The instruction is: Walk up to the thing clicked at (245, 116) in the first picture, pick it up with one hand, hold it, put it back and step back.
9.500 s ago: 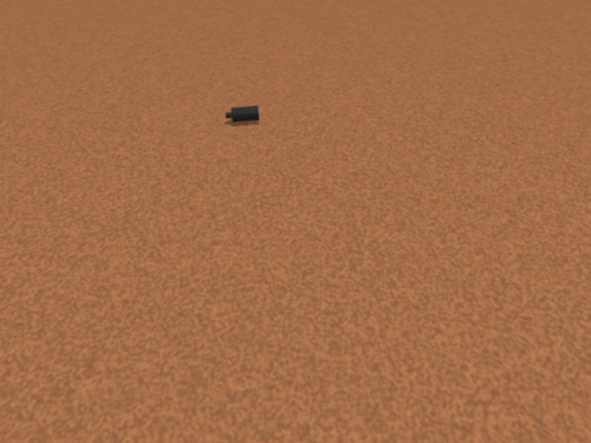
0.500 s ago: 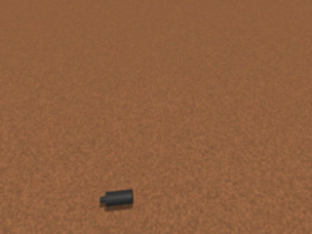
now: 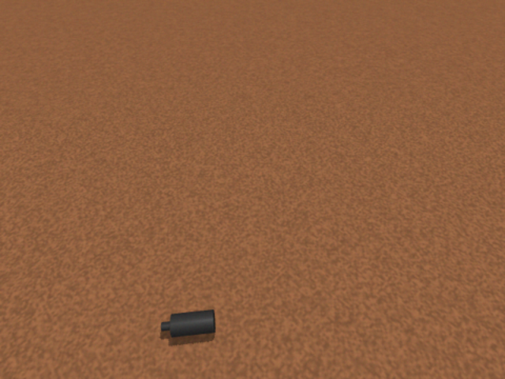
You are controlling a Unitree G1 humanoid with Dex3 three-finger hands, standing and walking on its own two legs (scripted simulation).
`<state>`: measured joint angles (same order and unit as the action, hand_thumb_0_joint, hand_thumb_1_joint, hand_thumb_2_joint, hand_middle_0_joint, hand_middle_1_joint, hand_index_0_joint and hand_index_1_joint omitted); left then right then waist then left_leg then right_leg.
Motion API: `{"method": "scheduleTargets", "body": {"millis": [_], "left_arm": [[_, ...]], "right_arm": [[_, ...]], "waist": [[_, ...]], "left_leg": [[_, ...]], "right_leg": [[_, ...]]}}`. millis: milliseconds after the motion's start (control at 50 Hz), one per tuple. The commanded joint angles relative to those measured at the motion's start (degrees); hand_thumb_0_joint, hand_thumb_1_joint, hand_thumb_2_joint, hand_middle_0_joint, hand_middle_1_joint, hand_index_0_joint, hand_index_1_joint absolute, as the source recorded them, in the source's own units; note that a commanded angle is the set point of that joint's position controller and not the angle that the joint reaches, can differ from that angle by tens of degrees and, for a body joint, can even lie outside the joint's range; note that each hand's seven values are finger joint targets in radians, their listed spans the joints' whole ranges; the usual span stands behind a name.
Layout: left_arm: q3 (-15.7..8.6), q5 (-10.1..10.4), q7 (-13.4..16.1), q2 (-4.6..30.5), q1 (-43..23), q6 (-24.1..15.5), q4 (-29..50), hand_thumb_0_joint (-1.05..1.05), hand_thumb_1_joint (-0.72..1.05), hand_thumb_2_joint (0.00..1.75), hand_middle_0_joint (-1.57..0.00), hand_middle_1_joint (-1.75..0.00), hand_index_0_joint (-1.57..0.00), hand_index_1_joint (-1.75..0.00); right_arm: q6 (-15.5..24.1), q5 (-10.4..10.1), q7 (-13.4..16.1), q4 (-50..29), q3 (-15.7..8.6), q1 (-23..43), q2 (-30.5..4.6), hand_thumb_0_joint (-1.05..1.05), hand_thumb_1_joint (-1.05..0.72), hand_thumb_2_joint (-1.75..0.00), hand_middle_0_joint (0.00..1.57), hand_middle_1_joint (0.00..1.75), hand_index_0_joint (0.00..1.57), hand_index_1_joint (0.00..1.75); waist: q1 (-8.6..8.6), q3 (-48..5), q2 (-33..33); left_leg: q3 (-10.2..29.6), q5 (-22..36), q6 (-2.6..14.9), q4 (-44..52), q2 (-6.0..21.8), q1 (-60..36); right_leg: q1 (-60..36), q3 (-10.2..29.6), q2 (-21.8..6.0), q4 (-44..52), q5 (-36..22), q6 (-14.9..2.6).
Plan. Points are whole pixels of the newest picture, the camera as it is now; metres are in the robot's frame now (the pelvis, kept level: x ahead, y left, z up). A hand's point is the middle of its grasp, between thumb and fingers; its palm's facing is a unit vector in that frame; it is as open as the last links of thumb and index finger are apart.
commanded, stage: stand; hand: left
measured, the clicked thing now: (188, 323) +0.48 +0.27 -0.74
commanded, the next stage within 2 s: walk up in 0.56 s
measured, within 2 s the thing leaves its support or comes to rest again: neither
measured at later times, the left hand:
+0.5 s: hand out of the picture +0.07 +0.26 -0.16, palm faces -0.02 -0.94 -0.34, open 7.4 cm
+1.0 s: hand out of the picture +0.11 +0.26 -0.17, palm faces +0.00 -0.94 -0.35, open 7.4 cm
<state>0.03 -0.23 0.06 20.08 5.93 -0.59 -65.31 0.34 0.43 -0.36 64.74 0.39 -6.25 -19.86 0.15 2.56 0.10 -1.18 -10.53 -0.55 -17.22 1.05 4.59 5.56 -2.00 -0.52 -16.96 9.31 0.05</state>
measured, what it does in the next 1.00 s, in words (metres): stands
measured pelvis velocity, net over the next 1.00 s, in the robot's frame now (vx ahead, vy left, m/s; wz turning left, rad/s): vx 0.04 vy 0.00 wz -0.01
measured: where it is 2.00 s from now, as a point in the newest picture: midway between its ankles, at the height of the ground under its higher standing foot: outside the picture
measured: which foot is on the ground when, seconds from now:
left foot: down 0.00-1.00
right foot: down 0.00-1.00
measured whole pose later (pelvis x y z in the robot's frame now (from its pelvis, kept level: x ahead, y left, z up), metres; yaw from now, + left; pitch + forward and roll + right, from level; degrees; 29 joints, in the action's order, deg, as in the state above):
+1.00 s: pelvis +0.04 +0.00 -0.01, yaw -1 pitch -2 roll +0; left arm -1.8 -0.2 -0.1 20.7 9.0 0.1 -60.1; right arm 0.2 0.7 -0.3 58.6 -1.9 -9.8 -20.1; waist -0.5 4.0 -0.5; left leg -1.9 -19.2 0.1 -26.7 0.9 5.0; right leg 6.9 -1.1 -0.9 -27.8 18.3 0.0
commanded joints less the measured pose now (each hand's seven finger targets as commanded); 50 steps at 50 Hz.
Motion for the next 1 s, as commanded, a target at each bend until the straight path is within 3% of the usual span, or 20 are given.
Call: {"method": "scheduleTargets", "body": {"millis": [0, 220, 320, 500, 520, 540, 580, 620, 680, 780, 820, 840, 920, 980], "left_arm": [[-2.3, -0.4, 0.6, 12.5, -1.5, -1.3, 3.4, 0.0, 0.9, 0.9, -0.2, -0.3, -0.2, -0.3], [-2.3, -0.2, 0.4, 12.2, -1.9, -1.3, 3.6, 0.0, 0.9, 0.9, -0.2, -0.3, -0.2, -0.3], [-2.4, -0.3, 0.5, 12.3, -1.8, -1.2, 3.5, 0.0, 0.9, 0.9, -0.2, -0.3, -0.2, -0.3], [-2.4, -0.2, 0.5, 12.5, -1.8, -1.2, 3.4, 0.0, 0.9, 0.9, -0.2, -0.3, -0.2, -0.3], [-2.3, -0.2, 0.4, 12.1, -1.4, -1.2, 3.5, 0.0, 0.9, 0.9, -0.2, -0.3, -0.2, -0.3], [-3.6, -0.6, -0.1, 12.9, -0.6, -1.5, 5.0, 0.0, 0.9, 0.9, -0.2, -0.3, -0.2, -0.3], [-4.0, -1.0, -0.3, 12.9, -0.4, -1.2, 5.1, 0.0, 0.9, 0.9, -0.2, -0.3, -0.2, -0.3], [-4.2, -1.3, -0.5, 12.8, -0.4, -1.2, 5.8, 0.0, 0.9, 0.9, -0.2, -0.3, -0.2, -0.3], [-4.4, -1.1, -0.5, 12.4, 0.2, -1.3, 6.4, 0.0, 0.9, 0.9, -0.2, -0.3, -0.2, -0.3], [-4.5, -0.5, -0.1, 12.8, 1.8, -1.9, 7.4, 0.0, 0.9, 0.9, -0.2, -0.3, -0.2, -0.3], [-4.5, -0.2, 0.2, 12.9, 2.7, -1.8, 8.1, 0.0, 0.9, 0.9, -0.2, -0.3, -0.2, -0.3], [-4.5, -0.1, 0.3, 12.9, 3.1, -1.7, 8.3, 0.0, 0.9, 0.9, -0.2, -0.3, -0.2, -0.3], [-4.3, -0.2, 0.5, 12.5, 1.4, -1.0, 10.0, 0.0, 0.9, 0.9, -0.2, -0.3, -0.2, -0.3], [-4.0, -0.3, 0.4, 11.7, -0.5, -0.7, 10.6, 0.0, 0.9, 0.9, -0.2, -0.3, -0.2, -0.3]], "right_arm": [[1.3, 0.1, 0.8, -3.2, -2.3, 2.1, -12.3, 0.0, -0.9, -0.9, 0.2, 0.3, 0.2, 0.3], [1.5, 0.1, 0.9, -3.3, -2.3, 2.2, -12.3, 0.0, -0.9, -0.9, 0.2, 0.3, 0.2, 0.3], [1.3, 0.1, 0.9, -3.3, -2.3, 2.3, -12.5, 0.0, -0.9, -0.9, 0.2, 0.3, 0.2, 0.3], [1.5, 0.2, 0.9, -3.2, -2.1, 1.5, -12.1, 0.0, -0.9, -0.9, 0.2, 0.3, 0.2, 0.3], [1.5, 0.2, 1.0, -3.2, -2.2, 1.7, -12.6, 0.0, -0.9, -0.9, 0.2, 0.3, 0.2, 0.3], [1.6, 0.7, 0.5, -4.2, -3.4, -0.3, -13.4, 0.0, -0.9, -0.9, 0.2, 0.3, 0.2, 0.3], [1.4, 0.9, 0.4, -4.5, -3.8, -0.7, -13.3, 0.0, -0.9, -0.9, 0.2, 0.3, 0.2, 0.3], [1.4, 1.1, 0.2, -5.3, -3.9, -0.6, -13.1, 0.0, -0.9, -0.9, 0.2, 0.3, 0.2, 0.3], [1.7, 1.1, 0.2, -6.5, -4.1, -0.7, -12.8, 0.0, -0.9, -0.9, 0.2, 0.3, 0.2, 0.3], [2.2, 0.6, 0.5, -8.0, -4.2, -2.0, -12.6, 0.0, -0.9, -0.9, 0.2, 0.3, 0.2, 0.3], [2.0, 0.5, 0.8, -8.5, -4.6, -2.8, -12.8, 0.0, -0.9, -0.9, 0.2, 0.3, 0.2, 0.3], [1.9, 0.4, 0.9, -8.9, -4.7, -3.1, -12.8, 0.0, -0.9, -0.9, 0.2, 0.3, 0.2, 0.3], [1.2, 0.3, 1.0, -9.6, -5.3, -3.9, -13.2, 0.0, -0.9, -0.9, 0.2, 0.3, 0.2, 0.3], [1.0, 0.1, 1.1, -9.8, -5.7, -4.3, -14.2, 0.0, -0.9, -0.9, 0.2, 0.3, 0.2, 0.3]], "waist": [[-0.12, -3.7, 0.1], [-0.09, -4.8, 0.3], [-0.14, -3.7, 0.3], [-0.01, -4.1, -0.5], [-0.29, -4.0, 0.4], [-0.65, -5.4, -0.3], [-0.72, -2.8, -0.5], [-0.66, -0.3, -0.2], [-0.91, 3.5, 0.4], [-0.63, -4.3, -0.1], [-0.7, -7.3, 0.1], [-0.75, -8.2, 0.3], [0.09, -6.6, 0.7], [0.79, -2.8, 3.6]], "left_leg": [[5.3, 7.3, 1.37, 2.7, 7.2, 0.3], [5.4, 9.6, 1.33, 2.4, 7.3, -0.2], [5.4, 6.9, 1.44, 2.9, 7.0, 0.7], [5.5, 10.3, 1.3, 2.9, 7.2, 0.2], [5.4, 9.3, 1.37, 2.8, 7.0, 0.1], [4.3, 0.4, 2.93, 1.5, 4.9, 0.3], [4.4, -8.3, 3.73, 0.9, 4.5, 2.6], [5.3, -12.6, 4.16, 1.2, 4.8, 5.0], [6.3, -8.0, 4.23, 0.5, 4.9, 6.9], [4.3, 14.5, 3.48, -4.7, 5.2, 1.2], [3.0, 20.8, 3.49, -7.1, 5.1, 0.2], [2.6, 22.7, 3.51, -8.1, 5.1, -0.4], [3.0, 20.4, 4.5, -8.3, 5.7, -2.0], [6.9, 16.8, 6.37, -5.8, 8.2, -3.0]], "right_leg": [[-0.4, 5.8, -7.6, 2.6, -6.7, -1.2], [-1.6, 5.9, -7.7, 2.0, -9.1, -1.55], [-0.8, 5.9, -7.6, 2.5, -6.4, -1.16], [-1.4, 5.7, -7.8, 1.7, -9.4, -1.31], [-1.0, 5.7, -7.7, 2.1, -8.3, -1.11], [-2.5, 4.6, -4.9, 0.7, -0.3, -1.5], [0.6, 5.2, -4.6, 0.4, 9.4, -2.33], [3.2, 5.9, -4.8, 0.3, 12.4, -2.82], [4.7, 6.5, -4.7, -0.3, 8.8, -3.07], [-2.5, 5.8, -5.8, -4.7, -16.5, -3.32], [-5.6, 5.1, -5.9, -7.1, -22.8, -3.7], [-6.1, 4.7, -6.0, -8.2, -23.9, -3.81], [-1.4, 3.2, -4.5, -11.2, -17.5, -3.94], [4.8, 1.9, -2.6, -13.5, -9.2, -3.34]]}}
